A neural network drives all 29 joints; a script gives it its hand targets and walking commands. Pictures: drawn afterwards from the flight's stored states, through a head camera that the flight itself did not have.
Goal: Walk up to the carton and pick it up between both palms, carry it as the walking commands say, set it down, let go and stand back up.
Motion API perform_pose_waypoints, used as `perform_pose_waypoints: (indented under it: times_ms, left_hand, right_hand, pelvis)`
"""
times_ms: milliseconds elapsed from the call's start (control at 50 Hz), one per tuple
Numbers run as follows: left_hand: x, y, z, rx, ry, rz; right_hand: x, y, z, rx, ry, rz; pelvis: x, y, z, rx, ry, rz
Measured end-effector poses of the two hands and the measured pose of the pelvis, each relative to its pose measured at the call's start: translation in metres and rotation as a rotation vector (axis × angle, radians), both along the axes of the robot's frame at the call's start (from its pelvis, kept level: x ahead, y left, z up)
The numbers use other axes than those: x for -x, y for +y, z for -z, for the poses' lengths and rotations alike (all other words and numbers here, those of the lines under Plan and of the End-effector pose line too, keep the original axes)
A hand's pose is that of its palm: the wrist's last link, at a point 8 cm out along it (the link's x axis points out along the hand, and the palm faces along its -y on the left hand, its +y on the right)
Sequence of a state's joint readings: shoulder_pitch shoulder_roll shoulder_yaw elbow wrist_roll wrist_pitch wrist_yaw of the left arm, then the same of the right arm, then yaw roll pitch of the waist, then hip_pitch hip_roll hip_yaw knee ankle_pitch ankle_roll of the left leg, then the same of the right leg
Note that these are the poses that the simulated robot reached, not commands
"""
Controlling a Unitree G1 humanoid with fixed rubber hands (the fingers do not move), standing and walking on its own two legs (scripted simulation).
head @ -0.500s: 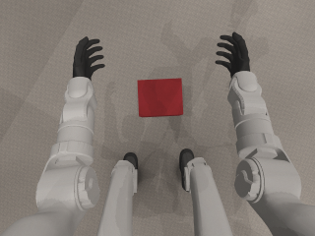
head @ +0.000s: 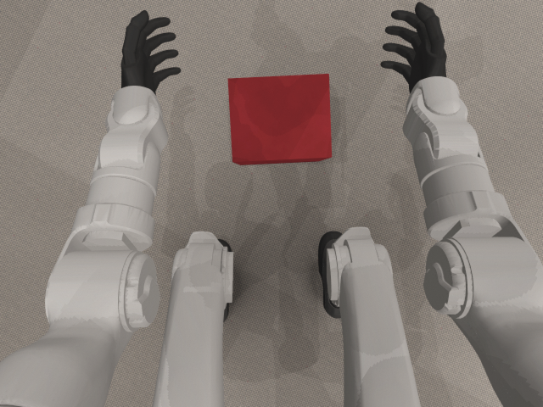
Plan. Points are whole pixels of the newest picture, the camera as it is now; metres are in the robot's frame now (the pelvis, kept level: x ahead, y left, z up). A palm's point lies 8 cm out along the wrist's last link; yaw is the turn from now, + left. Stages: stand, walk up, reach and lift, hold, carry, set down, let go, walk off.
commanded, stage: reach and lift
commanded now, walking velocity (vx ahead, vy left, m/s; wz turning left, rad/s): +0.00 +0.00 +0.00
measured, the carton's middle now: (279, 125) +0.49 -0.02 -0.41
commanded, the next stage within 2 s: none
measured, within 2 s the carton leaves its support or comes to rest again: neither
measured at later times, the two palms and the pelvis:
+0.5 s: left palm (175, 111) +0.50 +0.16 -0.28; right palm (381, 104) +0.50 -0.19 -0.28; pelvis -0.01 +0.00 -0.09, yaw +0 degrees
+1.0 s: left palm (179, 111) +0.50 +0.17 -0.32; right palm (376, 108) +0.50 -0.19 -0.32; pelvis -0.01 +0.00 -0.13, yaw +0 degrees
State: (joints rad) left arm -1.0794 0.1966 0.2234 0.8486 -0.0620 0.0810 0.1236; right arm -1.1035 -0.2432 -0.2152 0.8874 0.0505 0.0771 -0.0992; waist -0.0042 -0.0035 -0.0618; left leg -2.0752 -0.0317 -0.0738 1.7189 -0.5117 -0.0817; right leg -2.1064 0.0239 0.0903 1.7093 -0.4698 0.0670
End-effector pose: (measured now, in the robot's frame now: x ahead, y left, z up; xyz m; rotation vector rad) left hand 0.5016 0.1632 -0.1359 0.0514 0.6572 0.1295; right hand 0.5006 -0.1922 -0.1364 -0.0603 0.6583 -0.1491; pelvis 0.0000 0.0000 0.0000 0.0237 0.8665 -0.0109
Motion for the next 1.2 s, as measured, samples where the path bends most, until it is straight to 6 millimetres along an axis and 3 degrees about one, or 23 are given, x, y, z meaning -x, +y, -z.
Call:
perform_pose_waypoints:
  times_ms: [300,640,840,1000,1200]
  left_hand:
    - [0.000,-0.001,0.090,-0.001,0.038,-0.002]
    - [0.009,-0.002,0.176,0.021,0.102,0.009]
    - [0.003,0.007,0.187,0.009,0.111,0.020]
    - [-0.001,0.003,0.184,0.014,0.101,0.026]
    - [-0.002,-0.006,0.182,0.018,0.100,0.041]
  right_hand:
    - [-0.001,0.003,0.093,-0.001,0.043,-0.005]
    - [0.008,0.006,0.178,0.003,0.116,-0.024]
    - [0.003,0.003,0.187,-0.014,0.120,-0.005]
    - [0.003,0.001,0.186,-0.014,0.113,-0.003]
    - [0.001,0.012,0.184,-0.024,0.108,-0.023]
  pelvis:
    - [0.007,-0.001,0.063,-0.003,-0.037,-0.003]
    - [0.015,-0.002,0.111,0.003,-0.118,-0.013]
    - [0.013,0.001,0.123,0.012,-0.162,-0.015]
    - [0.015,0.002,0.127,0.015,-0.174,-0.016]
    - [0.020,0.001,0.126,0.012,-0.186,-0.016]
